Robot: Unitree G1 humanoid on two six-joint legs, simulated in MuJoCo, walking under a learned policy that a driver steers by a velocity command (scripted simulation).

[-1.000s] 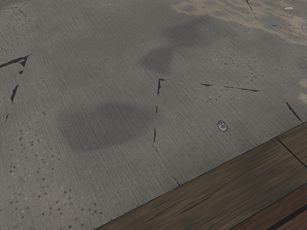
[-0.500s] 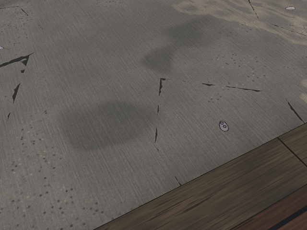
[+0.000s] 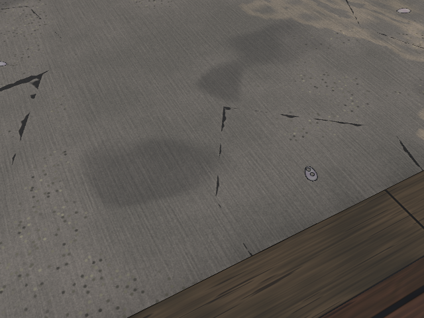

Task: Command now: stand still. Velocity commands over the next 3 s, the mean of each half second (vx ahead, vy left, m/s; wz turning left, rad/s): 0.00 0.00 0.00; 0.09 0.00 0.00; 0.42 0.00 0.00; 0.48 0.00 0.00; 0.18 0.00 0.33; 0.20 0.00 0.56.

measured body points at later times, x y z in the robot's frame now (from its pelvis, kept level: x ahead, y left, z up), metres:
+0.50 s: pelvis +0.00 +0.00 +0.00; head +0.01 +0.00 +0.45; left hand +0.00 +0.24 -0.16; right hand +0.00 -0.23 -0.16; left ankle +0.00 +0.11 -0.74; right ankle -0.01 -0.12 -0.74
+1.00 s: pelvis +0.03 -0.01 +0.00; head +0.04 -0.03 +0.45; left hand +0.04 +0.23 -0.15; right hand -0.01 -0.26 -0.16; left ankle +0.00 +0.11 -0.74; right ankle +0.01 -0.12 -0.72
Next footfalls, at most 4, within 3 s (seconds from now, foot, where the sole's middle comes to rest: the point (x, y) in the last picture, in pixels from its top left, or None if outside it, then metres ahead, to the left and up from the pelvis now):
1.50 left None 0.45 0.09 -0.77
2.04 right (270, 258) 0.71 -0.17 -0.77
2.60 left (191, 244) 0.84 0.11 -0.92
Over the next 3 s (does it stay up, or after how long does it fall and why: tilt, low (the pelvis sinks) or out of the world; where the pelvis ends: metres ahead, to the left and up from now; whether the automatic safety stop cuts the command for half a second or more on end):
stays up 0.88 0.02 -0.15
